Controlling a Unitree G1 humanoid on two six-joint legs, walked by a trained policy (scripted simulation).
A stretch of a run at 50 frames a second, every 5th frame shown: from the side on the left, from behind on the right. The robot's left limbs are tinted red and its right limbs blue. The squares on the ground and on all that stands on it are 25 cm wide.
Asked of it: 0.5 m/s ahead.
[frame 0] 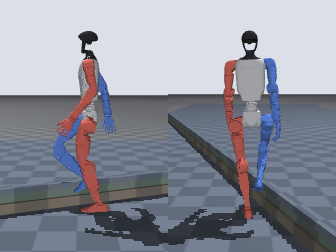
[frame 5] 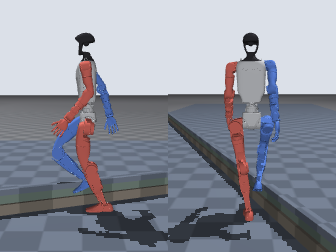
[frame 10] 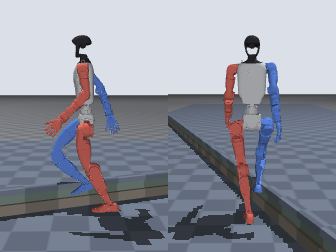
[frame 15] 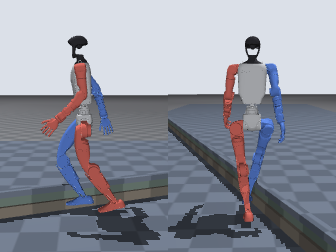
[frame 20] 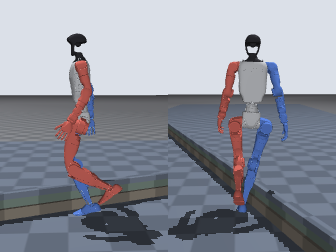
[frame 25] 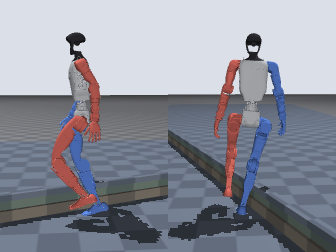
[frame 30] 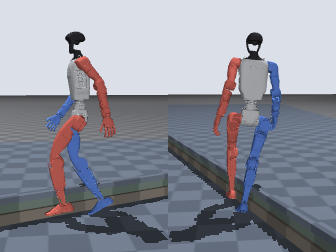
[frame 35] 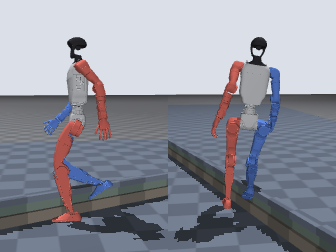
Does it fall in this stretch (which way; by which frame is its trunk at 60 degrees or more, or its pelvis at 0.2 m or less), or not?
no
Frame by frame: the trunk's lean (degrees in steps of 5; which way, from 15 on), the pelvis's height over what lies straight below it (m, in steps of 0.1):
0: 0, 0.8
5: 0, 0.8
10: 5, 0.8
15: 5, 0.8
20: 5, 0.8
25: 5, 0.8
30: 5, 0.6
35: 10, 0.6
